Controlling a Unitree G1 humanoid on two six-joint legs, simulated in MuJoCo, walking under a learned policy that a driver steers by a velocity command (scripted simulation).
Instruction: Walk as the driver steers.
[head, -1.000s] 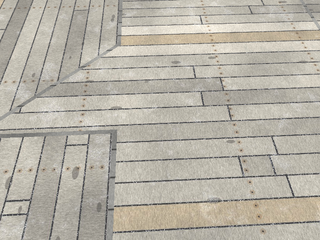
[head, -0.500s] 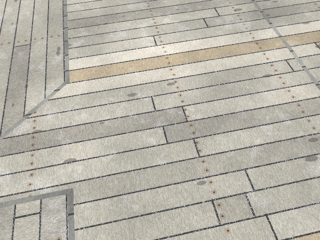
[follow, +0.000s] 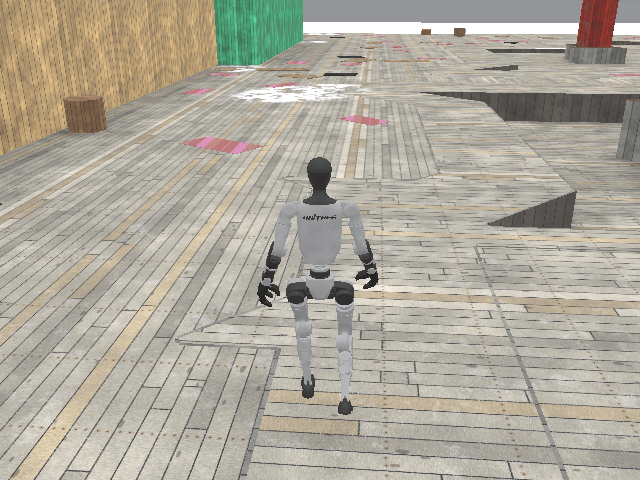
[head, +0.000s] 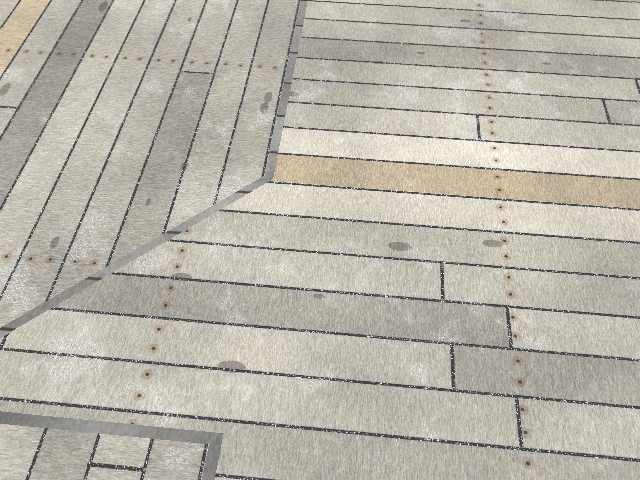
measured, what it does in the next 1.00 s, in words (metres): walks ahead: right foot, then left foot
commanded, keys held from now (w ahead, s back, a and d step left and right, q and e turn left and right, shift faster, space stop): w+q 0.22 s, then w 0.62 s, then w+e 0.16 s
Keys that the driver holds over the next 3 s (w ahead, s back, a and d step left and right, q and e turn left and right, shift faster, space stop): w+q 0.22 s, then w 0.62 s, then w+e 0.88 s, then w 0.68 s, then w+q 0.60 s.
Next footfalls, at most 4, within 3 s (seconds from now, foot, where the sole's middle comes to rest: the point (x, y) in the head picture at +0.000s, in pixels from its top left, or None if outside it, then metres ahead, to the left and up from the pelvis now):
0.42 right None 0.43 -0.10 -0.75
0.92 left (240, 381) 0.63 0.21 -0.75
1.46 right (340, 263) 0.94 -0.01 -0.75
1.96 left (286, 169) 1.26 0.13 -0.75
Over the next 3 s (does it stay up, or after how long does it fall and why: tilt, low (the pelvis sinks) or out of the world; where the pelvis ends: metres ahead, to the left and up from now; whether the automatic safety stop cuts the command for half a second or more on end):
stays up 1.61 -0.07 0.01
